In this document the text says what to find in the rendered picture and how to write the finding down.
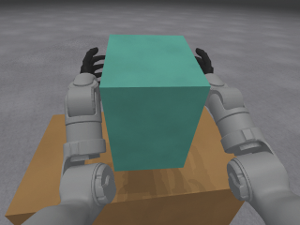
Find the carton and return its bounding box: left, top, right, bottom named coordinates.
left=99, top=34, right=211, bottom=172

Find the robot right hand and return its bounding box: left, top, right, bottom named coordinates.
left=195, top=48, right=214, bottom=75

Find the robot left hand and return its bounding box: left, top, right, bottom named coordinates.
left=80, top=47, right=106, bottom=85

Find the right robot forearm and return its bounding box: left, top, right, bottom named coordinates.
left=204, top=73, right=291, bottom=187

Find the robot left upper arm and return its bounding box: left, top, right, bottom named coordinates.
left=21, top=162, right=116, bottom=225

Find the robot right upper arm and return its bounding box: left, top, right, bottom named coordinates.
left=227, top=151, right=300, bottom=225

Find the pedestal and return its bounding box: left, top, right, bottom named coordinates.
left=5, top=106, right=245, bottom=225

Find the left robot forearm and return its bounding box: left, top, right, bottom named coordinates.
left=59, top=72, right=107, bottom=199

